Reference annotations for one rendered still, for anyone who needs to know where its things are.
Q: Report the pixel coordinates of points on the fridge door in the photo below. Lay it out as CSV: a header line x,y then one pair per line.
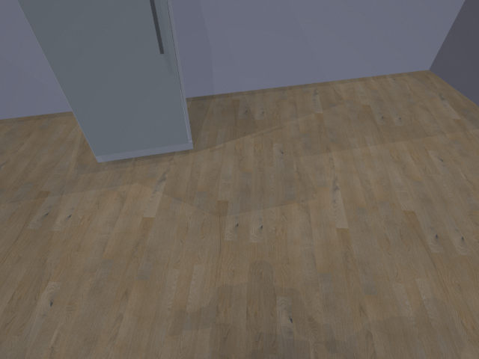
x,y
105,55

